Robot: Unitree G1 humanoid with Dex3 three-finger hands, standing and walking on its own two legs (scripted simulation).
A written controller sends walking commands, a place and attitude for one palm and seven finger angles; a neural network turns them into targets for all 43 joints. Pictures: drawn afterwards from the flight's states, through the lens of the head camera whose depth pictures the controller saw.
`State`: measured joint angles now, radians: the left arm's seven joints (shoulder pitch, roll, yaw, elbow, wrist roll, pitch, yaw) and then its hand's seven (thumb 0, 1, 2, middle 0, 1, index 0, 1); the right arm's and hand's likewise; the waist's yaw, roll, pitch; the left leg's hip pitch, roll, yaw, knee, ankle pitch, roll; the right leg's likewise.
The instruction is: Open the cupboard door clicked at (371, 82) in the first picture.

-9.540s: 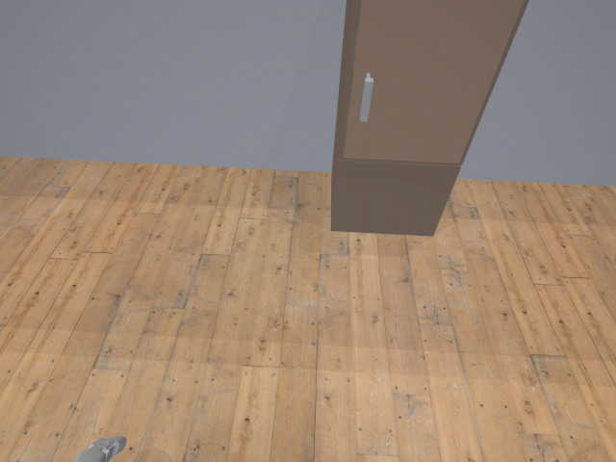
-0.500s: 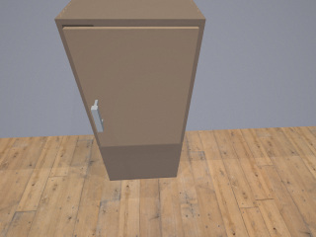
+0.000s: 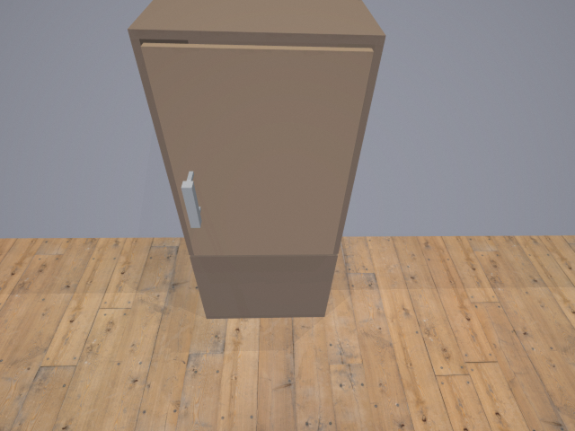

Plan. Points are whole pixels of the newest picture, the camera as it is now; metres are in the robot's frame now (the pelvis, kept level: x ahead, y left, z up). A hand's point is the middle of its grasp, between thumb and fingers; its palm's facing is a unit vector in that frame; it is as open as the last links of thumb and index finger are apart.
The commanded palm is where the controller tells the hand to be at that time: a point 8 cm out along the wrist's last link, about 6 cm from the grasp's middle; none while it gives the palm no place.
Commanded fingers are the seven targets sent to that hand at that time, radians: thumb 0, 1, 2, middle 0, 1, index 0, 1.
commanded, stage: shuffle to correct the standing spot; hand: left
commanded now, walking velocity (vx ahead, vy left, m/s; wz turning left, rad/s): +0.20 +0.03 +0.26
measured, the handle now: (193, 199) +0.63 +0.26 -0.10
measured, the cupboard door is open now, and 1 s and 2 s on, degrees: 0 0 0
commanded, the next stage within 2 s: come to a stop and stand still in 0.64 s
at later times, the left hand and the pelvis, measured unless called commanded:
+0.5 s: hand out of the picture +0.02 +0.16 -0.17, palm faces +0.15 -0.97 -0.20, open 7.3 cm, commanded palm none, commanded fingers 0.00 0.90 0.90 -0.20 -0.30 -0.20 -0.30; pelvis +0.04 +0.00 +0.00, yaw +3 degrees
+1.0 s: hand out of the picture +0.12 +0.23 -0.18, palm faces +0.08 -0.98 -0.18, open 7.3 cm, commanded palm none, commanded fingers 0.00 0.90 0.90 -0.20 -0.30 -0.20 -0.30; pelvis +0.14 +0.06 +0.00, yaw +1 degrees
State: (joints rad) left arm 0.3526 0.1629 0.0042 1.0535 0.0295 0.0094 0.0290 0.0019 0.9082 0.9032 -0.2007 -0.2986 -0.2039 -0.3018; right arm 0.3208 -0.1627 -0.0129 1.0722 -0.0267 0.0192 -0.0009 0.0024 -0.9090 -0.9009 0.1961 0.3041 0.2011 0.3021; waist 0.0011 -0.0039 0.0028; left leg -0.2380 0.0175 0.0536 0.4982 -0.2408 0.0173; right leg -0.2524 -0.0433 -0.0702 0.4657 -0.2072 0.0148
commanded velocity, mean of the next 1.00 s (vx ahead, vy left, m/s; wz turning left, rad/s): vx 0.07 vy -0.03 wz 0.03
